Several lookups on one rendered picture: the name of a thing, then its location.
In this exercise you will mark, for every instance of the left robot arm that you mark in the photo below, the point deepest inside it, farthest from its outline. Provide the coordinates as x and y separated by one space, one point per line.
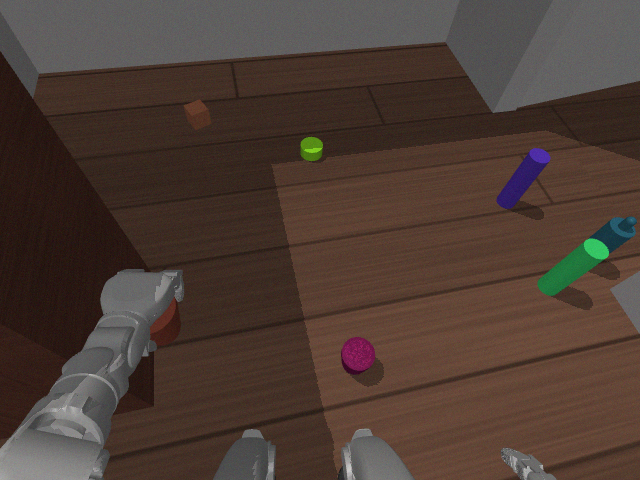
63 435

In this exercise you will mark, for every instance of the left robot hand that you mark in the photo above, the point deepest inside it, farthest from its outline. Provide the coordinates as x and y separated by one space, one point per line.
146 294

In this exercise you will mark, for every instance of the right robot hand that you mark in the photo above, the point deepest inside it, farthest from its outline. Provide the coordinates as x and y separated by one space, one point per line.
527 467

